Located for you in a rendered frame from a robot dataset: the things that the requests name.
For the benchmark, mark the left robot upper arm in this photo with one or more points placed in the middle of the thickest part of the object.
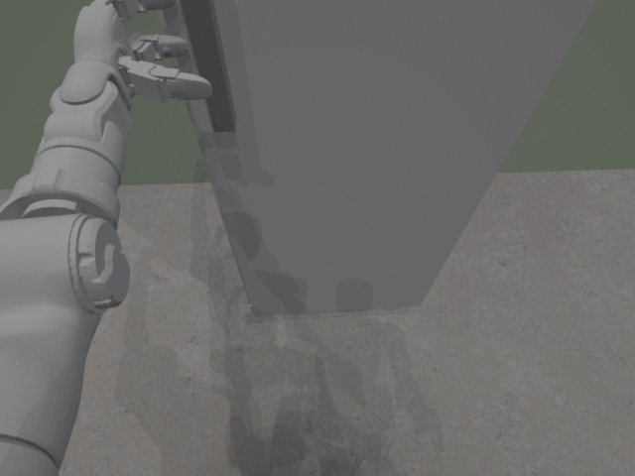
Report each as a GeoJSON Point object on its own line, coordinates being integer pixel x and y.
{"type": "Point", "coordinates": [58, 275]}

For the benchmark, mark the handle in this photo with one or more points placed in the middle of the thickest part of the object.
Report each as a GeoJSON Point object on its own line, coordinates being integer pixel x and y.
{"type": "Point", "coordinates": [207, 48]}

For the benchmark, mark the fridge door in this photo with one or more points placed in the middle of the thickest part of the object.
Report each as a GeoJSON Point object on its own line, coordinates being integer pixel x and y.
{"type": "Point", "coordinates": [367, 132]}

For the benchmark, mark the left robot hand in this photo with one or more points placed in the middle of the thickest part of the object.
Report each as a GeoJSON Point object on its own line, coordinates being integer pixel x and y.
{"type": "Point", "coordinates": [99, 35]}

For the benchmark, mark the left robot forearm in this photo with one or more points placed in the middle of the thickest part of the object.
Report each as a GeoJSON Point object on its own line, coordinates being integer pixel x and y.
{"type": "Point", "coordinates": [78, 166]}

